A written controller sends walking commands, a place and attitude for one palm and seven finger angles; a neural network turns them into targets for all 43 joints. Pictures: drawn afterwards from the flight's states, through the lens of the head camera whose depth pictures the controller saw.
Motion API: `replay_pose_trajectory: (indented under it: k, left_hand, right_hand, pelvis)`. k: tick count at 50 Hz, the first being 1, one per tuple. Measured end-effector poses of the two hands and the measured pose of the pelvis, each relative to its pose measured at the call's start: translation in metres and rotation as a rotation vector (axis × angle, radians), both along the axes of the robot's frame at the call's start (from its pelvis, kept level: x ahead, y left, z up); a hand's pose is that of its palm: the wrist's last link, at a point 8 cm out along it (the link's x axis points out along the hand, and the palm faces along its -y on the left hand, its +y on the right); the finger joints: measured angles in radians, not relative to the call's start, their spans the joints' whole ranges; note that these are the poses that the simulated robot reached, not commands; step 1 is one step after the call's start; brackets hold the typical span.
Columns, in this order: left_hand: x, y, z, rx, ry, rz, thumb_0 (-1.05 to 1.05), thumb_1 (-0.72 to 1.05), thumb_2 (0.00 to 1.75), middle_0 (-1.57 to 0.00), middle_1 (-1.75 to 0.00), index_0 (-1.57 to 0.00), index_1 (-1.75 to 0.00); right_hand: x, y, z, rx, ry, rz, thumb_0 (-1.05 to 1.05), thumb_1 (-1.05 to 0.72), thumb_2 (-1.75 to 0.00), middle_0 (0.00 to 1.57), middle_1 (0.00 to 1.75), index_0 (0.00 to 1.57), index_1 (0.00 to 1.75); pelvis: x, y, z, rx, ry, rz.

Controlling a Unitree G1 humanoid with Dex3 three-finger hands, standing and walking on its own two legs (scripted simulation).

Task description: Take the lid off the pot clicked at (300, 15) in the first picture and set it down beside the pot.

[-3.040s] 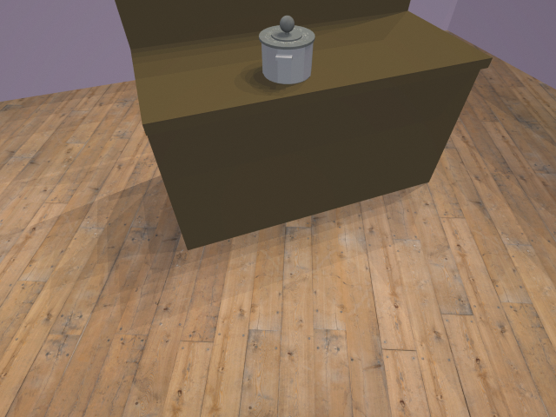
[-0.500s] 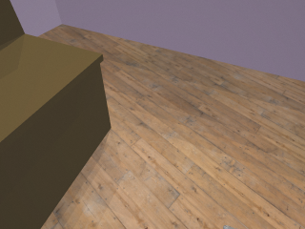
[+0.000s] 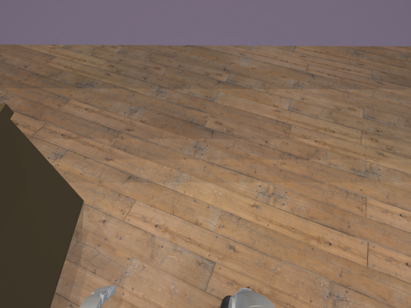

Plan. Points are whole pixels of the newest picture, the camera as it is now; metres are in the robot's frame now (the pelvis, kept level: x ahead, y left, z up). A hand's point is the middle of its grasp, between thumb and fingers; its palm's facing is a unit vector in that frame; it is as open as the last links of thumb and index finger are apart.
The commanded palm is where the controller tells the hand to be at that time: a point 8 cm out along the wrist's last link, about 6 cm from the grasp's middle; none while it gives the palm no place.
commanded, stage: turn to face it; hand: left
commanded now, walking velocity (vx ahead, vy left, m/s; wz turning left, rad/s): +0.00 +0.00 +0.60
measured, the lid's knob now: out of the picture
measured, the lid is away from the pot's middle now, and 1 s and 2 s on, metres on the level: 0.00 0.00 0.00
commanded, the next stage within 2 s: none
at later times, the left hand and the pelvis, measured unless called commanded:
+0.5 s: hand out of the picture +0.08 +0.24 -0.16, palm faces +0.28 -0.94 -0.19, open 7.4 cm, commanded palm none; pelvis +0.05 +0.03 +0.01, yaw +14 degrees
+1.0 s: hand out of the picture +0.03 +0.19 -0.12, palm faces +0.54 -0.79 -0.29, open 7.4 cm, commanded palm none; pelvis +0.07 -0.02 +0.03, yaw +33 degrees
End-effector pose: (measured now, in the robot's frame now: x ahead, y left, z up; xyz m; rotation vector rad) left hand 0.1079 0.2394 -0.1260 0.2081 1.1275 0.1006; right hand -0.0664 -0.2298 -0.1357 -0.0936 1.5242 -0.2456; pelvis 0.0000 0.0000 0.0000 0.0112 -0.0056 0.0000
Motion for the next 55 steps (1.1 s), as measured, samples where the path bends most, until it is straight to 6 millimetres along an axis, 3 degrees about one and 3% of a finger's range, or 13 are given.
replay_pose_trajectory:
  k: [3, 6, 13, 17, 23, 28, 33, 38, 45, 50, 55]
  left_hand:
    - [0.028, -0.009, 0.008, 0.017, -0.046, -0.013, 0.01, 0.91, 0.90, -0.19, -0.30, -0.20, -0.30]
    - [0.043, -0.018, 0.018, 0.018, -0.058, -0.010, 0.00, 0.91, 0.90, -0.20, -0.30, -0.20, -0.30]
    - [0.049, -0.024, 0.026, -0.047, -0.101, 0.078, 0.01, 0.91, 0.90, -0.20, -0.30, -0.21, -0.30]
    - [0.028, -0.008, 0.015, -0.072, -0.086, 0.171, 0.01, 0.90, 0.90, -0.20, -0.30, -0.21, -0.30]
    - [-0.030, 0.033, -0.012, -0.060, 0.055, 0.298, 0.01, 0.90, 0.90, -0.20, -0.30, -0.21, -0.30]
    - [-0.070, 0.055, 0.002, -0.018, 0.138, 0.383, 0.01, 0.91, 0.90, -0.20, -0.30, -0.20, -0.30]
    - [-0.091, 0.061, 0.017, 0.025, 0.152, 0.455, 0.01, 0.91, 0.90, -0.19, -0.30, -0.20, -0.29]
    - [-0.089, 0.051, 0.028, 0.057, 0.111, 0.503, 0.01, 0.91, 0.90, -0.19, -0.30, -0.20, -0.29]
    - [-0.089, 0.011, 0.038, 0.096, 0.015, 0.565, 0.01, 0.91, 0.90, -0.20, -0.30, -0.20, -0.30]
    - [-0.109, -0.017, 0.042, 0.073, 0.029, 0.628, 0.01, 0.90, 0.90, -0.20, -0.30, -0.20, -0.30]
    - [-0.138, -0.034, 0.036, 0.035, 0.066, 0.699, 0.01, 0.90, 0.90, -0.20, -0.30, -0.21, -0.30]
  right_hand:
    - [0.021, -0.003, -0.006, 0.009, -0.001, -0.004, 0.01, -0.92, -0.90, 0.20, 0.30, 0.20, 0.30]
    - [0.052, 0.000, -0.002, 0.022, -0.058, 0.013, 0.01, -0.92, -0.90, 0.20, 0.30, 0.20, 0.30]
    - [0.119, 0.017, 0.012, 0.054, -0.149, 0.118, 0.01, -0.92, -0.90, 0.20, 0.30, 0.20, 0.30]
    - [0.150, 0.019, 0.019, 0.017, -0.166, 0.201, 0.02, -0.94, -0.90, 0.20, 0.30, 0.20, 0.30]
    - [0.191, 0.027, 0.026, -0.048, -0.237, 0.306, 0.01, -0.93, -0.90, 0.20, 0.30, 0.20, 0.30]
    - [0.213, 0.032, 0.039, -0.058, -0.240, 0.372, 0.01, -0.92, -0.90, 0.20, 0.30, 0.20, 0.30]
    - [0.239, 0.033, 0.042, -0.039, -0.253, 0.437, 0.01, -0.91, -0.90, 0.20, 0.30, 0.20, 0.30]
    - [0.269, 0.026, 0.035, -0.008, -0.272, 0.499, 0.01, -0.91, -0.90, 0.20, 0.30, 0.20, 0.30]
    - [0.321, 0.014, 0.017, 0.040, -0.314, 0.591, 0.01, -0.91, -0.90, 0.20, 0.30, 0.20, 0.30]
    - [0.352, 0.024, 0.028, 0.067, -0.345, 0.675, 0.01, -0.91, -0.90, 0.20, 0.30, 0.20, 0.30]
    - [0.372, 0.050, 0.036, 0.085, -0.357, 0.772, 0.01, -0.91, -0.90, 0.20, 0.30, 0.20, 0.30]
  pelvis:
    - [0.011, -0.004, 0.002, -0.010, -0.012, 0.002]
    - [0.022, -0.005, 0.010, -0.014, -0.011, 0.021]
    - [0.038, 0.000, 0.022, -0.014, -0.007, 0.111]
    - [0.043, 0.011, 0.019, -0.024, -0.005, 0.166]
    - [0.045, 0.029, 0.009, -0.041, 0.013, 0.229]
    - [0.050, 0.033, 0.022, -0.042, 0.025, 0.277]
    - [0.055, 0.029, 0.029, -0.043, 0.025, 0.331]
    - [0.059, 0.014, 0.028, -0.036, 0.023, 0.397]
    - [0.065, -0.016, 0.019, -0.005, 0.011, 0.500]
    - [0.067, -0.024, 0.027, 0.026, -0.002, 0.572]
    - [0.064, -0.025, 0.029, 0.039, 0.002, 0.639]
